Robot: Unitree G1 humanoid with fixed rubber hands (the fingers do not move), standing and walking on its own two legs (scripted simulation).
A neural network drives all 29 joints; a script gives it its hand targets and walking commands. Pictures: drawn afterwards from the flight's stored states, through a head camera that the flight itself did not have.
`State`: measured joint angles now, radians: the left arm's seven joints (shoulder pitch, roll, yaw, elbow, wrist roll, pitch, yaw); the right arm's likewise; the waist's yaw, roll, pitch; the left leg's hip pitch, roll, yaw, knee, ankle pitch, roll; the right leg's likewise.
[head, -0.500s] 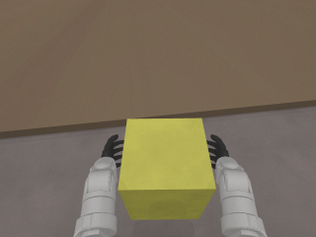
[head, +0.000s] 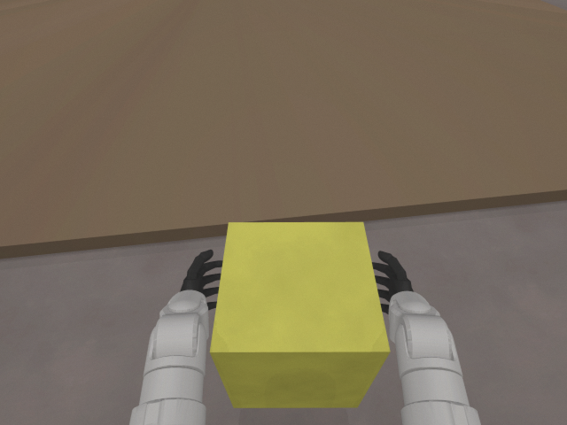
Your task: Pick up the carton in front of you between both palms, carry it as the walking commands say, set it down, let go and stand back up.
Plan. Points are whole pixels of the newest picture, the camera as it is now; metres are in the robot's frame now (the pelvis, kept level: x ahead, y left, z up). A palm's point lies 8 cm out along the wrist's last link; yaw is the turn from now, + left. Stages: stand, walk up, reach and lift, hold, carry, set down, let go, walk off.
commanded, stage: reach and lift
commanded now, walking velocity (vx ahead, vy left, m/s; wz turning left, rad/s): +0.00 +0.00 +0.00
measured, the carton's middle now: (295, 319) +0.30 +0.00 -0.04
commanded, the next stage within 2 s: hold in 0.06 s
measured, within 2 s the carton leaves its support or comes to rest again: neither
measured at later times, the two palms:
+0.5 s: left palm (189, 304) +0.27 +0.15 +0.05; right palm (404, 304) +0.27 -0.15 +0.05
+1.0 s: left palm (189, 300) +0.28 +0.15 +0.05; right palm (403, 301) +0.28 -0.15 +0.05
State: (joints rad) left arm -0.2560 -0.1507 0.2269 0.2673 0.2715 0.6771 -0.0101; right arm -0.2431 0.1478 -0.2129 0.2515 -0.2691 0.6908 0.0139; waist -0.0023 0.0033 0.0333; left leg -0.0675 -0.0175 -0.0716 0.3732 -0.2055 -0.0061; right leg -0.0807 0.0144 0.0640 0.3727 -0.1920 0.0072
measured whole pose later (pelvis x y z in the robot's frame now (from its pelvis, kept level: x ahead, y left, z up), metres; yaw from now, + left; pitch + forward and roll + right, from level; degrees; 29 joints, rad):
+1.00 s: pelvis -0.01 +0.00 +0.00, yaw +0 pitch -8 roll +0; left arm -0.25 -0.15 0.21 0.19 0.27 0.76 -0.01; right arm -0.24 0.15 -0.19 0.18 -0.26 0.77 0.02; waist 0.00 0.00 0.05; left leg -0.02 -0.02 -0.07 0.36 -0.20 -0.01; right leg -0.04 0.02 0.07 0.36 -0.18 0.01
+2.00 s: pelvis +0.18 +0.00 -0.01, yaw +3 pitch +5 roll -1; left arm -0.16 -0.13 0.08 -0.33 0.10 1.20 0.09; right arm -0.13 0.13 -0.13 -0.38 -0.08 1.23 -0.09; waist -0.01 0.02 -0.13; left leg -0.39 0.06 0.06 1.00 -0.44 0.01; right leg -0.31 0.00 -0.22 0.46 -0.25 -0.07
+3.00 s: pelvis +0.80 +0.03 -0.01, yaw +2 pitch +5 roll +1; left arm -0.73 0.00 0.22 -0.10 0.02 1.32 0.15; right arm -0.75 -0.01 -0.22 -0.10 -0.05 1.36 -0.13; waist 0.05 0.02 0.05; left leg -0.60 0.06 0.03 1.24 -0.33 0.07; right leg -0.38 0.00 -0.21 0.51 -0.22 -0.11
